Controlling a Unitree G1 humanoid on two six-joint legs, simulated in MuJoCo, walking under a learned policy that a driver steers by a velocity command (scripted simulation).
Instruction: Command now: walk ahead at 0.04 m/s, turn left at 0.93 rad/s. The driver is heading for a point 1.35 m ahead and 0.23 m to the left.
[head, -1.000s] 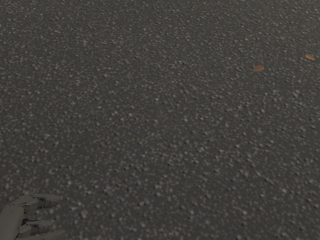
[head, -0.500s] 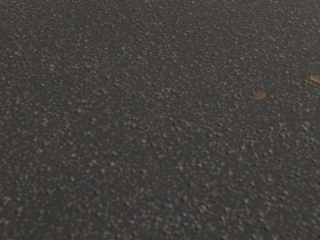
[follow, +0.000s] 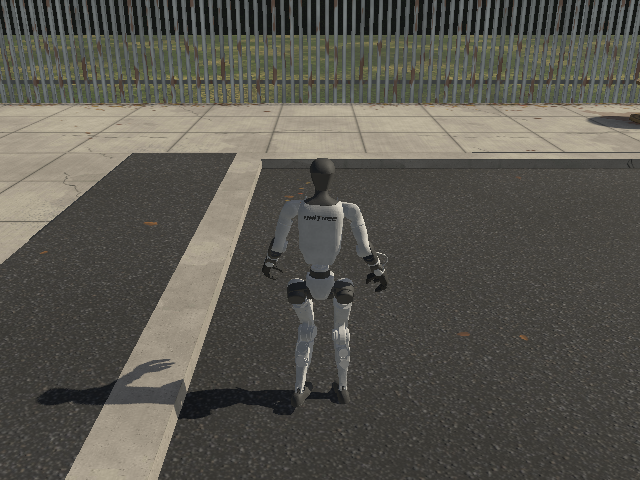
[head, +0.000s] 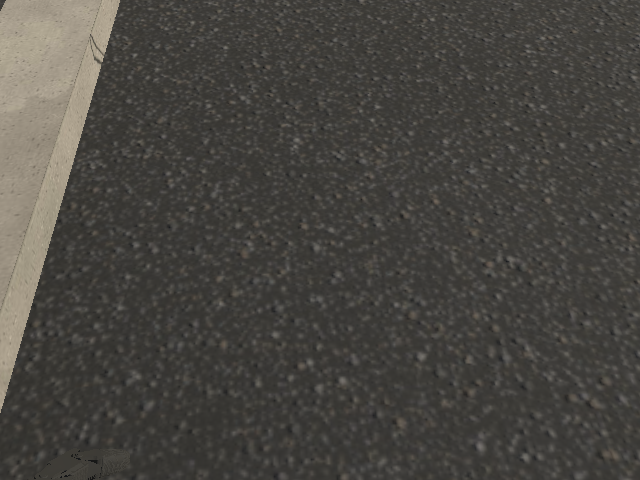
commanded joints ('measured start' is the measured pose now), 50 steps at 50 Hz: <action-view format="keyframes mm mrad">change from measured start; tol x32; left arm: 1 -35 93 25 -94 -9 12 18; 50 135 194 67 -100 -55 42 9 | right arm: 1 95 -162 -49 -35 -4 10 0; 50 -190 -13 -2 -35 -37 -63 0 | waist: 1 5 -129 -132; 17 31 -194 -137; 20 33 328 -134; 50 49 -128 -146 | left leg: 1 -207 137 70 299 51 -74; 17 69 253 322 -324 246 12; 20 537 502 -185 -510 963 245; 38 236 456 12 -551 617 262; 42 283 428 79 -427 665 185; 45 -201 72 213 115 -162 -28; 50 -207 142 137 97 71 -54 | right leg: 1 255 -327 229 -90 164 -193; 16 259 -397 -159 -92 209 -168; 22 -426 -92 -49 784 -493 74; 40 -81 -103 -153 239 -255 16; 44 212 -329 305 -13 510 -224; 50 312 -251 267 -59 398 -213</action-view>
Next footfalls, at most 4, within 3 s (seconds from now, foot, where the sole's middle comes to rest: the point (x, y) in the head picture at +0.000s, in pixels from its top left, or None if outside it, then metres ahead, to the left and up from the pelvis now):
0.38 left None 0.03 0.16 -0.77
0.84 right None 0.15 -0.03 -0.77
1.26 left None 0.15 0.20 -0.77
1.68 right None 0.12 -0.08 -0.77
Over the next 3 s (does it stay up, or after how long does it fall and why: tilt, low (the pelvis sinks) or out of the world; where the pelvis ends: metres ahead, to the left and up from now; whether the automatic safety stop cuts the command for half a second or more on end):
stays up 0.71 0.32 -0.02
